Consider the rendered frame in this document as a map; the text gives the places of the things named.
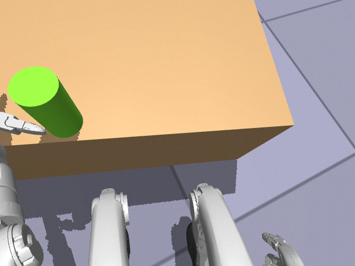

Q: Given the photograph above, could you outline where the right robot hand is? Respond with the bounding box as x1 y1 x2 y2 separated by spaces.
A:
262 233 305 266

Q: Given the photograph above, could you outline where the left robot hand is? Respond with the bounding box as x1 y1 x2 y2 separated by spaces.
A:
0 112 46 135

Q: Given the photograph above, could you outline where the left robot arm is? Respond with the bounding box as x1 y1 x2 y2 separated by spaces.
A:
0 144 44 266

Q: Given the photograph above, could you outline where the right robot foot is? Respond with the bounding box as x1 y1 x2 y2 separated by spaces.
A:
186 222 197 266

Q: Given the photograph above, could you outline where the can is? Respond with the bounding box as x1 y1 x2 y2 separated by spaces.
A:
8 66 83 138

